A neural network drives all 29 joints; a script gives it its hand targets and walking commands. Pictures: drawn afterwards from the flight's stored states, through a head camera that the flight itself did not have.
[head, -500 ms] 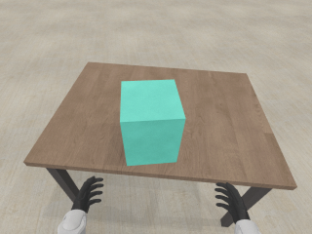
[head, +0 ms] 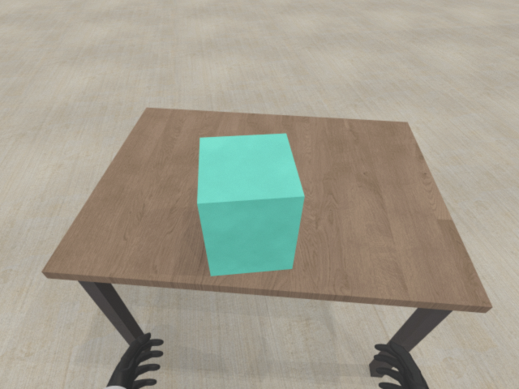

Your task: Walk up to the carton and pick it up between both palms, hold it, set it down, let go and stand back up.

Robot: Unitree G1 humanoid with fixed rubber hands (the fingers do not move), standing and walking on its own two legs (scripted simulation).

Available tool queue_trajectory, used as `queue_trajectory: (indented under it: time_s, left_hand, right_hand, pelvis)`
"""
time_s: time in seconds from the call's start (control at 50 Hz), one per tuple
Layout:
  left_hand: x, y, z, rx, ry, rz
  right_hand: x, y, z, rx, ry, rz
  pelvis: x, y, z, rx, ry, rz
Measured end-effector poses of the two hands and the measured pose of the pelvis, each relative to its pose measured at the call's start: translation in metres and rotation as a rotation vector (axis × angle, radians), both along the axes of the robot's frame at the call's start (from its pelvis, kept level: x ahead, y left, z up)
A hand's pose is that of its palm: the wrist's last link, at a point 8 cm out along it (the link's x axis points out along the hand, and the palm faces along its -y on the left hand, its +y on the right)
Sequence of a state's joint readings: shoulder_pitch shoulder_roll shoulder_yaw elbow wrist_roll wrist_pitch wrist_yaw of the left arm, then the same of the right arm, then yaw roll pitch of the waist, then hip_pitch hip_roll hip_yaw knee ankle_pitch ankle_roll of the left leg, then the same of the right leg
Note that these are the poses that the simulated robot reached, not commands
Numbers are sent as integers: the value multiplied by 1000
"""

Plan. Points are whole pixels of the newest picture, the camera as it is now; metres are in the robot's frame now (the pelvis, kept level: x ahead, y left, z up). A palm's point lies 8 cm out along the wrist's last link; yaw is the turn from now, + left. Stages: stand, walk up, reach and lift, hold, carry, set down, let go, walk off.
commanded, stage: set down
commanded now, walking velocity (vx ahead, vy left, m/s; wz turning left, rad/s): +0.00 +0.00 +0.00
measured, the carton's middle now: (247, 206) +0.50 +0.06 -0.02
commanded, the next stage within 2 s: let go in 0.34 s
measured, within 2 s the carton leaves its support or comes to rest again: neither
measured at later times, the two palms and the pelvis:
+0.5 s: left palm out of the picture +0.16 +0.23 -0.09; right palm out of the picture +0.15 -0.22 -0.08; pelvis +0.00 +0.01 +0.00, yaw -1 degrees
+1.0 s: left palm out of the picture +0.15 +0.24 -0.09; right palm out of the picture +0.13 -0.24 -0.11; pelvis +0.01 +0.00 -0.01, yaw +2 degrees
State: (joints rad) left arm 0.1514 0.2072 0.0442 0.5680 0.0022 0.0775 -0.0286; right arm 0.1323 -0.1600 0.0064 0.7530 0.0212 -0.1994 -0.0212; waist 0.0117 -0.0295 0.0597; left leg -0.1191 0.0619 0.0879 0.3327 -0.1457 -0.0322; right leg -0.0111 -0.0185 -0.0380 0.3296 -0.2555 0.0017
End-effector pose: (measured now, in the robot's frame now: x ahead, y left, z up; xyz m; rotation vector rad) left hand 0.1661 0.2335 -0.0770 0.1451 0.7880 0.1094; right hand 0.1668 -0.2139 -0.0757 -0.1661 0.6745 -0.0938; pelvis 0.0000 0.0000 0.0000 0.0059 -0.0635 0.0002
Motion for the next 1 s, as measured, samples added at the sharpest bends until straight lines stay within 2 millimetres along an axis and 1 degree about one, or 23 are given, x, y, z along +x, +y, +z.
queue_trajectory:
  time_s: [0.28,0.36,0.62,0.78,0.9,0.94,1.0]
  left_hand:
    - [-12,-1,-10,6,77,-21]
    - [-12,-2,-12,9,83,-25]
    - [1,-7,-9,11,58,-43]
    - [-3,-7,-13,6,77,-31]
    - [-3,-7,-11,11,72,-33]
    - [-3,-5,-11,34,54,-45]
    - [-16,4,-15,46,45,-5]
  right_hand:
    - [-20,-3,-6,-11,65,0]
    - [-23,-5,-7,-18,68,-1]
    - [-18,-13,-5,-22,45,-3]
    - [-14,-15,-5,-32,48,11]
    - [-12,-16,-6,-31,46,16]
    - [-16,-18,-12,-44,104,17]
    - [-36,-24,-29,-59,258,22]
  pelvis:
    - [-3,4,0,0,3,-12]
    - [-4,5,0,-1,9,-12]
    - [0,4,-1,1,10,-17]
    - [3,1,-2,2,10,-14]
    - [4,1,-2,2,16,-12]
    - [5,0,-3,-2,38,7]
    - [6,-2,-6,-7,65,33]
